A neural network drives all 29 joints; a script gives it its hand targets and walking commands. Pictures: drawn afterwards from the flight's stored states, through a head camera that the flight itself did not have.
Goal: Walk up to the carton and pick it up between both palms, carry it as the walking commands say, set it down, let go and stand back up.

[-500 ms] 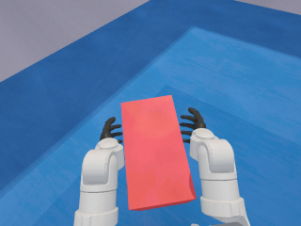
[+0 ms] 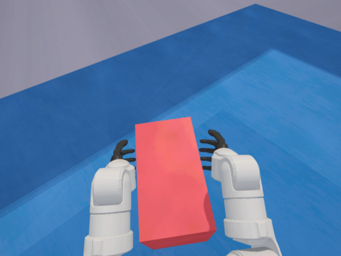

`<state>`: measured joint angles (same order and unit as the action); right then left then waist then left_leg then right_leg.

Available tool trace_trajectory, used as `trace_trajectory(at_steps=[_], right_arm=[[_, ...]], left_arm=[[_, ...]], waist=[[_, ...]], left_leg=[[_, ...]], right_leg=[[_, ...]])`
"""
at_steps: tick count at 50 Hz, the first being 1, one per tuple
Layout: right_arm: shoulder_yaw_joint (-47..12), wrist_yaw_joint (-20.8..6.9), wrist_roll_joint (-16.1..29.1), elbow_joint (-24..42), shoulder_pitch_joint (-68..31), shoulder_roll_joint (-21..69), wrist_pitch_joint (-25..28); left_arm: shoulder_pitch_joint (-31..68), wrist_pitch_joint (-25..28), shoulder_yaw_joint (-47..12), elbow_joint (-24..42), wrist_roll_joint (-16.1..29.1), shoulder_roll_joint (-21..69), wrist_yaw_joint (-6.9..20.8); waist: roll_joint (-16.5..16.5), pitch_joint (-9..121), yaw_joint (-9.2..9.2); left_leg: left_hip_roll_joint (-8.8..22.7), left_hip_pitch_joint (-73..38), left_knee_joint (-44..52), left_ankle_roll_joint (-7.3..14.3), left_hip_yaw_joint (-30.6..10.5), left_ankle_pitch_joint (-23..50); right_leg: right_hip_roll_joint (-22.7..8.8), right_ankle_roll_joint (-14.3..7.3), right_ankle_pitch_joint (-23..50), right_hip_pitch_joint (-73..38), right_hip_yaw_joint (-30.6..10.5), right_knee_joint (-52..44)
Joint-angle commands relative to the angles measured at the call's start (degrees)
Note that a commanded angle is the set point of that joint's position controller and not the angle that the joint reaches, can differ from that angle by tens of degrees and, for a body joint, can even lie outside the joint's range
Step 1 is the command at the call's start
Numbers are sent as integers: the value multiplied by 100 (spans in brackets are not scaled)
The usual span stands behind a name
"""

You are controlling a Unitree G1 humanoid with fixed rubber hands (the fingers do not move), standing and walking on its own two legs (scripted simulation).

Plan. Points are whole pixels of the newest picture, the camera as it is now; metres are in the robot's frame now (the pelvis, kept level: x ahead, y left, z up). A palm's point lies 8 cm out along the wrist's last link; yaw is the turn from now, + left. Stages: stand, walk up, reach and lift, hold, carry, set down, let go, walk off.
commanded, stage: carry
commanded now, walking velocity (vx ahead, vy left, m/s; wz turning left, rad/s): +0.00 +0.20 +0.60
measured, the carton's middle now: (171, 183) +0.32 +0.01 -0.02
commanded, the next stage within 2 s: none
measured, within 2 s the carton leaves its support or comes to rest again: neither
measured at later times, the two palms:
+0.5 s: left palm out of the picture +0.15 +0.34 +0.08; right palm (106, 203) +0.22 +0.13 +0.10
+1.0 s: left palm out of the picture -0.07 +0.50 +0.10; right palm out of the picture +0.05 +0.31 +0.11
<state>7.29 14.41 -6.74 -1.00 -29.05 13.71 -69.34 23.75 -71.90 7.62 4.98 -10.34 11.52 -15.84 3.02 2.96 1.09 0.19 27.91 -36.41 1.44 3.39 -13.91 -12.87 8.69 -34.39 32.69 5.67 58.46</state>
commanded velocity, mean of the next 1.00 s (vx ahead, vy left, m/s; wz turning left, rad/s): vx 0.00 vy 0.20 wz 0.60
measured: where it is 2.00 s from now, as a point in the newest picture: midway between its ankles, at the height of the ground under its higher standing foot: outside the picture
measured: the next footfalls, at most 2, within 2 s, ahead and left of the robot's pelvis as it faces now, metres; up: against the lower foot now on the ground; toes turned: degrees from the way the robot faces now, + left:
right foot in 0.18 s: +0.03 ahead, -0.05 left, +0.00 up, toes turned -3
left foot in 0.46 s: -0.09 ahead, +0.30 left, +0.00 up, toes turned +24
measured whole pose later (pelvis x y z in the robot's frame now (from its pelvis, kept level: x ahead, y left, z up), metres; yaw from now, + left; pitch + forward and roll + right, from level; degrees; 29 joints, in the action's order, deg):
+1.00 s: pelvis -0.27 +0.24 +0.01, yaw +35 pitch +3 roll +2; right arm 7.1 20.9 -4.8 3.6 -27.3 13.0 -71.9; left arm 24.6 -71.0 5.7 2.4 -8.4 11.9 -15.2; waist 0.4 2.1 2.3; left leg 0.2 34.7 -56.9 -1.9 2.1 -21.0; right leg -11.4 2.6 -14.3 19.6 12.1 32.1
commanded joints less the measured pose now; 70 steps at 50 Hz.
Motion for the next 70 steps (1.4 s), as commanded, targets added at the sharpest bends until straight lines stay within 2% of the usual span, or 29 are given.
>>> trace_trajectory(at_steps=[1,7,9,10,11,12,14,16,20,23,24,25,26,28,29,37,39,41,42,43,44,46,48,54,56,58,60,63,70], right_arm=[[-2905,-1693,2150,707,-2297,6153,-22],[-2903,-1396,1901,752,-1914,5870,-12],[-3032,-1411,1927,835,-2155,5963,-31],[-3081,-1407,1985,850,-2307,5969,-28],[-3168,-1434,2146,915,-2356,6164,-120],[-3236,-1456,2124,936,-2460,6118,-117],[-3255,-1549,2316,930,-2784,6318,-93],[-3477,-1630,2541,898,-2742,6365,-81],[-3397,-1687,2663,497,-2262,6224,-154],[-3195,-1745,2555,-228,-1979,6167,-226],[-3103,-1791,2500,-278,-1945,6140,-216],[-2974,-1842,2387,-694,-1747,6133,-145],[-3038,-1862,2433,-456,-2002,6201,-112],[-2876,-1810,2373,22,-2320,6193,-93],[-2851,-1768,2288,191,-2319,6191,-60],[-2809,-1450,1965,451,-2113,5975,45],[-2902,-1455,2065,534,-2319,6012,31],[-3033,-1466,2130,722,-2461,5953,-3],[-3171,-1480,2213,735,-2463,5955,-16],[-3345,-1508,2421,1000,-2624,6200,-94],[-3522,-1547,2473,853,-2709,6456,-84],[-3421,-1648,2618,891,-2972,6398,-62],[-3517,-1689,2661,695,-2691,6314,-90],[-3183,-1727,2624,-443,-1994,6106,-266],[-2993,-1780,2546,-722,-1997,6082,-303],[-2801,-1836,2293,-1034,-1915,6165,-189],[-2697,-1786,2281,-561,-2167,6080,-144],[-2672,-1648,2106,388,-2566,6104,18],[-2899,-1411,2050,607,-2558,5950,49]], left_arm=[[3926,311,-3687,1194,3127,6451,1706],[3213,147,-3360,577,3133,6259,1776],[3124,156,-3257,434,3035,6417,1853],[3087,172,-3132,284,3027,6453,1907],[3013,234,-3277,252,3069,6498,1920],[2945,230,-3071,85,3001,6467,1968],[3044,333,-2956,251,2863,6431,1949],[3294,401,-3107,581,2769,6331,1860],[3047,374,-2986,719,2484,5874,1702],[2898,298,-2875,213,2279,5866,1716],[2726,307,-2940,137,2203,5749,1709],[2934,231,-2935,137,2197,5830,1760],[3359,259,-3076,298,2325,6031,1767],[3819,286,-3455,640,2852,6327,1765],[3870,300,-3659,770,3021,6414,1743],[3636,194,-3303,458,3146,6371,1781],[3452,177,-3272,264,3071,6404,1842],[3203,212,-3219,215,3025,6446,1883],[3178,233,-3203,193,3029,6524,1916],[3144,321,-3162,153,3045,6714,1892],[3015,309,-3036,229,2901,6526,1916],[2895,329,-2945,158,2729,6497,1902],[3292,397,-3013,620,2689,6219,1850],[3196,299,-2844,352,2354,5731,1704],[3260,259,-2875,118,2263,5664,1737],[3618,178,-2948,179,2339,5814,1824],[4204,213,-3327,410,2875,6237,1813],[4331,275,-3625,846,3278,6376,1787],[3341,114,-3051,-24,3059,6376,1888]], waist=[[-1381,2632,-89],[-1084,2642,-75],[-934,2665,-192],[-195,2805,-214],[2221,2441,-193],[1371,2107,-170],[313,2011,-132],[322,1965,-125],[1099,2103,-218],[1253,1967,-212],[203,1951,-61],[-2304,1754,32],[-2617,1860,10],[-1628,2093,-22],[-1463,2394,-57],[-811,2588,-63],[-1001,2682,-84],[-1232,2707,-161],[-763,2806,-198],[2319,2811,-157],[1445,2008,-123],[147,1743,-119],[499,1753,-109],[1511,1817,-237],[688,1946,-85],[-2811,1777,44],[-1863,2147,17],[-1621,2622,-97],[-1117,2661,-58]], left_leg=[[1116,-3124,103,912,-1213,5361],[1089,-1984,954,1061,-1740,2886],[792,-1118,892,758,-1565,2073],[306,-97,378,413,-1130,786],[-480,1520,-1674,-62,75,-1492],[290,1848,-2905,-38,-647,-1366],[465,1358,-2953,-113,-754,-739],[449,853,-2242,-241,-448,-741],[38,-114,-810,-309,369,-1125],[-62,-859,734,-271,471,-451],[230,-1371,1614,-123,-63,144],[1593,-2094,1651,589,-2204,2323],[1549,-2477,1055,1022,-2152,4345],[1361,-2714,347,1073,-1519,5495],[1192,-2831,304,944,-1163,4889],[1096,-2332,1461,1071,-2061,1993],[1003,-2076,1888,730,-2078,1858],[472,-1157,2510,-241,-1487,991],[45,-313,1970,-600,-976,708],[-547,795,-1542,-726,-53,-1411],[131,1597,-2859,-557,-552,-1329],[332,1119,-3341,-309,-786,-613],[272,1049,-2338,-373,-402,-626],[-30,-394,365,-371,508,-661],[21,-1436,1498,-296,352,131],[1785,-2536,1147,889,-2273,4399],[1528,-3017,252,1154,-1679,5996],[1089,-2711,221,894,-1037,4385],[941,-1294,1684,798,-1766,1102]], right_leg=[[478,-262,244,791,-73,422],[918,-594,588,-705,128,-1369],[739,-769,1274,-2028,1,-2760],[-106,-924,1733,-3364,-730,-3902],[-2350,-1928,2748,-3589,-2865,-4141],[-2520,-2288,3736,-3329,-2751,-3957],[-1885,-1831,3750,-2896,-1480,-3633],[-1271,-1425,3992,-2650,-339,-3257],[-1365,-1072,4683,-2558,234,-2987],[-1158,-554,3822,-2331,480,-2418],[-969,-288,3016,-1867,532,-1597],[165,183,211,249,1056,-411],[280,228,-925,735,543,542],[392,-58,-423,940,72,1328],[319,-168,18,913,-132,1345],[891,-511,466,-6,-80,-395],[1101,-655,342,-852,56,-1216],[1095,-899,502,-2708,237,-3033],[415,-1120,1154,-4205,-189,-4182],[-2162,-2104,1036,-4014,-2999,-4274],[-2727,-2288,1981,-3023,-2645,-4684],[-1941,-1631,3060,-2634,-1167,-4054],[-1098,-1231,4193,-2974,-30,-3299],[-1132,-641,4804,-2909,493,-2642],[-944,-255,3522,-2260,652,-1642],[379,257,-1134,629,937,284],[388,-42,-757,963,98,1093],[452,-280,510,474,-106,751],[1062,-759,645,-1729,172,-1923]])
